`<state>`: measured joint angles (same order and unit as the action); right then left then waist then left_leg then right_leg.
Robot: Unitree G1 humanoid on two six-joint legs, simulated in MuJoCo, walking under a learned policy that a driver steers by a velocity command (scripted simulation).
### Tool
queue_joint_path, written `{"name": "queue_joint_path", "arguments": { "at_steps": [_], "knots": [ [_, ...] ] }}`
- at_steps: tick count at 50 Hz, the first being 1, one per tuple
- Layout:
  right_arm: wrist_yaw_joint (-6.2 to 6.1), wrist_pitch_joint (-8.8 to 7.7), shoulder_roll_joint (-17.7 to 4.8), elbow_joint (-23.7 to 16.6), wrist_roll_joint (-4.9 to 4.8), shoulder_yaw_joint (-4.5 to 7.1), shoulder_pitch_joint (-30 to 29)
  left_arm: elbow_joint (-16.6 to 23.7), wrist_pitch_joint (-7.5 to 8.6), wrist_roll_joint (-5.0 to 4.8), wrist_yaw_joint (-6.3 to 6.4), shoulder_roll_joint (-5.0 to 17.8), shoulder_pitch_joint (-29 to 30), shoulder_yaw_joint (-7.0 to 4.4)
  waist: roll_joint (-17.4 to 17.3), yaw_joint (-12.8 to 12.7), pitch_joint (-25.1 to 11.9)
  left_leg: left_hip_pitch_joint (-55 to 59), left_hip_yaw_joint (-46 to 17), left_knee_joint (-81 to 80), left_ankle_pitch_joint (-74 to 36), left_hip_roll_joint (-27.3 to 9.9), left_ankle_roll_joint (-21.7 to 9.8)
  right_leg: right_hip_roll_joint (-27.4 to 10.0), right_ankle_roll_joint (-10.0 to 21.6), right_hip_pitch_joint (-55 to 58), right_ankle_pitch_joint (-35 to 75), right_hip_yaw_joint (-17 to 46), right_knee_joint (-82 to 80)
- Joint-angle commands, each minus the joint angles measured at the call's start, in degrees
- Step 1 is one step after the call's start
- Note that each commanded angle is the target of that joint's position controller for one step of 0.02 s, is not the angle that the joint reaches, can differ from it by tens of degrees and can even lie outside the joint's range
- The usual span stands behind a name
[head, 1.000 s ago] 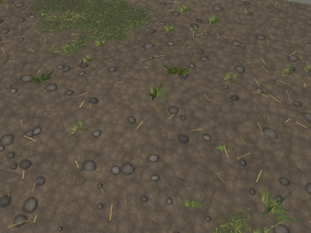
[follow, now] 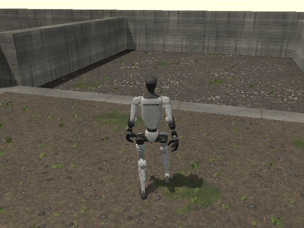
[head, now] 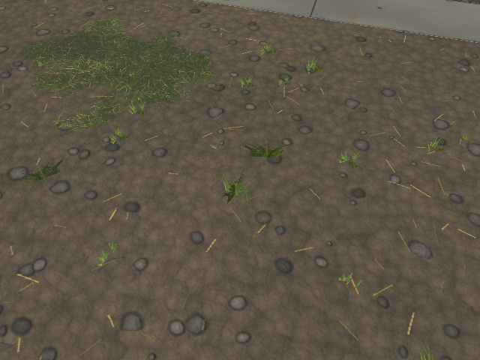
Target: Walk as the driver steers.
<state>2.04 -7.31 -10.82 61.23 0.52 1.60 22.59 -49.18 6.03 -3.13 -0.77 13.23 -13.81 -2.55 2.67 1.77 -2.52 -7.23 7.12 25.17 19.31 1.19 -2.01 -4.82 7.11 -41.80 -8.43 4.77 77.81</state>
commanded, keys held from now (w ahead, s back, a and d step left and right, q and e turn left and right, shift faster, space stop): w+e+shift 0.52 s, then w+shift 0.48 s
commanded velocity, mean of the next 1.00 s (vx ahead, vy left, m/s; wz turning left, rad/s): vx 0.97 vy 0.00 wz -0.58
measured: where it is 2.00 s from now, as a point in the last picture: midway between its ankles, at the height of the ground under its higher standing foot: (391, 116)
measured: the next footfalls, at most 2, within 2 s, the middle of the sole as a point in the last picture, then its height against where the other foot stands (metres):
right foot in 0.30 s outside the picture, level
left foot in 0.74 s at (265, 270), level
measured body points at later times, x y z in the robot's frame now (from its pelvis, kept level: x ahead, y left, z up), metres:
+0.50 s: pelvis +0.38 -0.07 -0.01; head +0.39 -0.07 +0.44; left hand +0.48 +0.16 -0.14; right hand +0.51 -0.36 -0.06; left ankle +0.51 +0.11 -0.63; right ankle +0.38 -0.10 -0.74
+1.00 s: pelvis +0.79 -0.19 +0.00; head +0.80 -0.20 +0.45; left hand +1.11 -0.15 -0.06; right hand +0.58 -0.37 -0.12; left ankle +0.80 -0.07 -0.74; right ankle +0.81 -0.39 -0.65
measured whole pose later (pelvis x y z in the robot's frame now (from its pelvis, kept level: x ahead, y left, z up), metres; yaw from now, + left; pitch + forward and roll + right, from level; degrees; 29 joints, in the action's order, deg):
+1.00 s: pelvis +0.79 -0.19 +0.00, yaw -36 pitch +1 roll +3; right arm 1.6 -6.5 -14.2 48.6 -0.5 2.9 32.7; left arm -36.9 5.6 -0.8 -1.4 14.6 -5.0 -1.0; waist 2.9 5.2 0.1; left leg -3.4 1.2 18.3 15.5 4.1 -2.4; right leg -5.9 4.5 -44.0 -8.4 2.9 62.9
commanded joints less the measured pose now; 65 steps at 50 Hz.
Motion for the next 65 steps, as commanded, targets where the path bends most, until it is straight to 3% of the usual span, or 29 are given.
{"name": "queue_joint_path", "arguments": {
  "at_steps": [1, 8, 11, 14, 15, 16, 17, 18, 20, 23, 26, 29, 32, 34, 36, 37, 38, 39, 41, 42, 47, 55, 58, 60, 61, 62, 63, 64, 65],
  "knots": [
    [-0.45, -1.06, -5.14, -2.85, 0.74, 0.21, -3.23, 2.74, -2.07, 0.59, -0.34, 1.09, -1.55, -0.12, -5.83, -3.12, 10.29, -4.78, -7.98, -18.34, -7.31, -13.75, -4.36, -2.59, -1.35, -10.73, 7.58, 3.81, -2.91],
    [-3.54, -1.13, -8.35, -3.15, 0.65, -0.06, 3.70, 10.17, -0.32, 0.62, -2.70, 0.34, 14.56, 0.22, -2.68, 1.08, 13.51, 5.53, 5.58, -21.26, -27.33, -13.20, 0.67, 0.87, 0.67, -8.56, 20.41, -6.49, -29.12],
    [-5.05, 0.35, -13.12, -5.40, 1.01, 0.75, 4.41, 13.17, 0.10, 0.54, -4.61, 2.65, 16.59, -0.79, -7.71, -1.56, 9.13, 12.00, 8.97, -11.06, -69.60, -14.33, 2.81, 6.98, 2.83, 3.00, 14.00, -15.91, -34.01],
    [-5.80, 2.40, -17.54, -10.04, 1.61, 2.33, -2.94, 7.67, -2.07, 0.03, -4.33, 11.93, -9.72, -4.94, -14.73, -16.56, -4.14, 8.38, 6.91, 21.90, -93.33, -16.75, 0.14, 10.23, 6.65, 32.60, 1.62, -14.46, -33.22],
    [-4.76, 1.78, -16.64, -11.82, 0.75, 2.41, -7.29, 4.50, -2.88, 0.22, -2.94, 14.64, -21.13, -6.54, -9.90, -21.71, -6.50, -3.33, 7.05, 44.60, -70.19, -10.92, 0.25, 8.41, 8.56, 48.79, 3.12, -7.77, -42.61],
    [-2.94, -1.51, -4.34, -15.42, 1.62, -0.53, -7.07, 3.55, -3.64, 1.70, -2.10, 15.84, -17.91, -6.24, 16.22, -11.90, -1.77, -29.88, 1.11, 71.73, 9.48, 1.71, 1.00, 0.46, 12.59, 59.10, 6.39, 10.89, -40.80],
    [-1.12, -5.15, -2.01, -20.72, -2.39, -1.84, -1.33, 6.52, -2.06, 4.15, -2.32, 11.38, -13.62, -3.99, 17.58, -5.25, -15.14, -44.13, -15.84, 78.25, 11.15, 3.10, -2.10, -8.91, 23.33, 67.25, -25.24, 43.35, -54.62],
    [-0.90, -6.59, -8.01, -23.12, -3.29, -0.78, -10.97, 6.14, -1.19, 3.87, -2.21, 7.19, -16.45, -3.66, 6.36, -9.57, -10.13, -45.64, -17.16, 73.44, 5.54, 0.53, -4.86, -8.34, 18.69, 61.98, -30.67, 45.53, -64.03],
    [-1.41, -5.26, -7.66, -23.74, -1.97, -0.42, -10.83, 6.95, 0.37, 2.71, -2.86, 5.57, -8.55, -2.53, -11.64, -1.26, -0.09, -40.97, -16.63, 61.87, -0.94, -4.21, -3.88, -5.62, 14.42, 41.47, -23.67, 36.64, -65.28],
    [-1.91, -1.83, -9.37, -23.93, -0.33, 0.49, -6.82, 9.45, -0.05, 2.37, -1.19, 6.13, -0.68, -2.17, -8.57, 4.49, 6.10, -32.47, -14.97, 50.48, -1.66, -7.66, 1.30, 1.32, 13.20, 20.36, -16.25, 25.23, -67.11],
    [-3.12, -1.59, -8.20, -29.35, 1.96, -0.10, -18.95, 9.92, 0.12, 1.51, 0.97, 7.08, -2.23, -2.23, -5.79, 0.59, 8.99, -23.53, -9.70, 30.73, -15.81, -6.22, 4.44, 6.94, 11.72, 8.47, -3.48, 15.51, -66.76],
    [-3.20, -1.52, -5.31, -32.08, 0.27, -0.72, -25.89, 8.01, -0.27, 0.99, 1.34, 7.52, -7.43, -2.51, -0.60, -5.50, 6.25, -14.84, -6.32, 12.90, -29.58, -2.83, 5.19, 8.01, 7.81, 10.69, -2.00, 11.67, -63.83],
    [-2.89, -1.89, -8.35, -33.72, -1.77, 0.72, -28.93, 6.30, -0.21, 0.65, 1.00, 6.22, -11.24, -2.31, 3.16, -8.48, 5.48, -18.59, -8.94, 3.81, -28.41, -2.72, 4.29, 3.76, 6.94, 25.81, -1.36, 16.46, -59.41],
    [-2.37, -2.55, -10.94, -33.59, -2.15, 2.12, -26.85, 5.73, -0.93, 1.34, 1.19, 7.14, -11.27, -2.69, 4.51, -6.67, 4.13, -19.77, -8.38, 1.81, -22.13, -2.02, 1.87, 0.66, 6.09, 36.49, 13.54, 18.13, -53.99],
    [-2.35, -2.90, -14.80, -30.73, -2.50, 4.35, -10.90, 7.09, -1.47, 3.49, 0.28, 8.44, -7.02, -2.63, 6.45, 2.66, -6.18, -3.32, -7.24, 3.91, -17.20, -1.96, -3.22, 1.49, 3.59, 38.96, 37.71, 15.01, -37.26],
    [-2.91, -2.27, -16.96, -28.14, -2.00, 4.71, 5.33, 9.65, -1.13, 5.23, -0.31, 5.70, -2.65, -1.29, 3.22, 10.15, -16.47, 18.07, -16.12, 9.25, -8.56, -9.87, -6.34, 3.51, 2.30, 26.12, 30.30, 12.25, -17.04],
    [-1.52, -2.05, -21.22, -23.98, -0.22, 5.71, 9.47, 9.40, -0.10, 1.25, -0.87, -1.63, -16.24, 0.72, -28.19, 2.32, -24.64, 37.77, -53.21, -3.59, 16.62, -23.99, -17.69, 13.23, -1.81, 2.73, -16.84, 7.54, 3.39],
    [-1.27, -1.83, -14.06, -24.36, -0.48, 4.57, 8.92, 8.38, -0.02, -1.28, -0.22, 3.24, -13.22, 0.85, -24.02, 5.22, -17.57, 36.53, -62.09, -9.21, 33.14, -24.54, -15.78, 8.07, -0.79, -7.99, -17.32, 7.59, 7.78],
    [-1.57, -0.51, -10.97, -23.32, -0.09, 3.69, 4.91, 12.19, 0.48, 0.95, -0.19, 6.15, 3.50, 0.63, -2.54, 6.48, -2.08, 20.18, -42.99, -9.61, 14.07, -18.92, -11.30, 4.32, -0.22, -9.27, -11.55, 3.58, 5.64],
    [-0.92, -0.48, -10.54, -22.52, 0.22, 3.45, 3.55, 13.52, 0.96, 2.18, -0.25, 4.67, 7.01, 0.74, 0.53, 4.52, 2.17, 13.05, -37.29, -10.59, 6.92, -16.04, -10.95, 2.93, -0.13, -7.99, -10.08, 2.86, 1.48],
    [0.12, -0.76, -7.91, -19.89, -1.52, 1.97, 0.29, 14.35, -0.29, 2.01, -0.63, 2.21, 4.90, 1.41, -5.13, -2.58, 6.97, -0.55, -26.07, -16.41, -3.52, -12.57, -11.50, -2.59, -2.08, -6.14, -4.23, 0.51, -9.77],
    [-1.73, 0.01, -10.66, -14.36, -2.32, 1.17, 9.36, 19.78, 1.41, 1.66, -2.43, 2.81, 23.69, 1.62, -5.60, 3.68, 11.44, 1.94, -11.50, -22.40, -21.23, -11.18, -7.73, 1.62, -3.52, 4.96, 19.84, -6.44, -42.33],
    [-2.07, 1.48, -12.89, -12.56, -1.43, 1.14, 10.20, 21.27, 1.81, 1.43, -3.21, 5.30, 24.24, 0.23, -10.18, 1.54, 8.51, 12.94, -9.43, -14.08, -51.12, -13.64, -6.16, 6.23, -1.15, 8.69, 11.53, -9.69, -46.31],
    [-2.53, 2.80, -14.72, -11.39, -0.22, 1.34, 9.72, 19.63, 1.16, 1.11, -2.19, 9.54, 11.33, -2.07, -15.00, -7.04, -0.50, 13.42, -10.54, 3.05, -72.51, -14.93, -5.20, 8.35, 1.60, 25.23, 5.46, -8.83, -45.46],
    [-2.80, 3.17, -15.82, -12.57, 0.24, 1.47, 5.43, 15.89, 0.42, 0.91, -1.06, 11.61, -4.08, -3.30, -14.41, -15.55, -7.14, 0.93, -9.88, 19.52, -66.65, -13.26, -3.52, 4.12, 2.90, 45.07, 6.19, -4.74, -44.37],
    [-2.90, 2.36, -8.73, -15.75, 2.53, -0.28, 6.46, 12.58, -0.30, 1.67, 0.33, 18.09, -15.36, -4.32, 1.41, -14.55, -18.33, -15.99, -10.88, 41.37, -22.08, -6.41, -3.06, -10.66, 2.38, 66.21, -0.82, 13.56, -40.33],
    [-2.09, 0.59, -2.73, -15.70, -2.79, -1.98, 15.85, 12.34, 0.72, 3.73, -1.02, 16.91, -15.27, -3.75, 19.53, -8.74, -31.92, -31.46, -18.30, 57.90, 7.38, 0.33, -2.46, -20.84, 11.39, 78.75, -27.47, 44.15, -55.11],
    [-2.46, -0.08, -10.04, -16.22, -5.37, 0.04, 6.97, 11.54, 0.71, 3.92, -0.87, 10.42, -13.55, -2.89, 11.35, -11.11, -21.04, -37.70, -17.91, 60.46, 3.87, -3.45, -3.00, -17.32, 7.50, 70.72, -32.89, 40.37, -61.17],
    [-2.58, -0.02, -11.00, -18.34, -5.65, 0.64, -0.97, 10.42, 0.83, 3.42, -0.65, 8.00, -10.75, -2.24, 5.65, -10.98, -9.51, -40.58, -15.45, 59.48, 0.00, -5.19, -2.59, -15.70, 5.39, 60.47, -25.45, 29.13, -61.07]
  ]
}}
